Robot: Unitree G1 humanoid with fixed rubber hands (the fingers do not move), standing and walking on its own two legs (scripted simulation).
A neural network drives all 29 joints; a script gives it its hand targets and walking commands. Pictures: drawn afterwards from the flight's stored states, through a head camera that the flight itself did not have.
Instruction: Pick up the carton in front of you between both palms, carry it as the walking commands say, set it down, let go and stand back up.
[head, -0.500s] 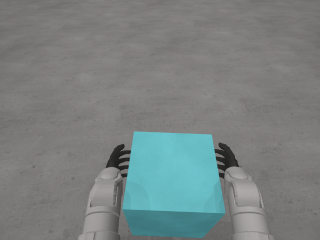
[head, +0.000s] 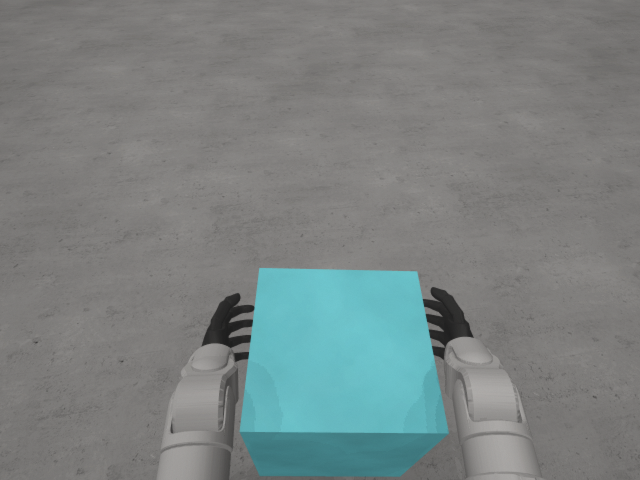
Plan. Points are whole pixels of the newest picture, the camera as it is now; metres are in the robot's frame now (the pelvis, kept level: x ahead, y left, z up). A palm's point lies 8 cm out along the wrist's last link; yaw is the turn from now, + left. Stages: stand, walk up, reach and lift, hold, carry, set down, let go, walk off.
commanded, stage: hold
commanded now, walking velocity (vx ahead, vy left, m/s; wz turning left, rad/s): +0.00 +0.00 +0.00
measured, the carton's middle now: (334, 379) +0.28 +0.01 -0.06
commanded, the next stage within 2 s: set down in 0.72 s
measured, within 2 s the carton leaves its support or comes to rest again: neither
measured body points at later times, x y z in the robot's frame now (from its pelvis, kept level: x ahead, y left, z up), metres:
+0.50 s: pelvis -0.01 +0.05 +0.00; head -0.03 +0.08 +0.45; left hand +0.31 +0.17 +0.03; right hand +0.28 -0.13 +0.04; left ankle +0.08 +0.15 -0.74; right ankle -0.04 -0.10 -0.74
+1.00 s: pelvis +0.00 +0.04 +0.00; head +0.00 +0.07 +0.45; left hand +0.34 +0.16 +0.01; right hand +0.31 -0.14 +0.02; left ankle +0.08 +0.15 -0.74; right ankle -0.04 -0.10 -0.74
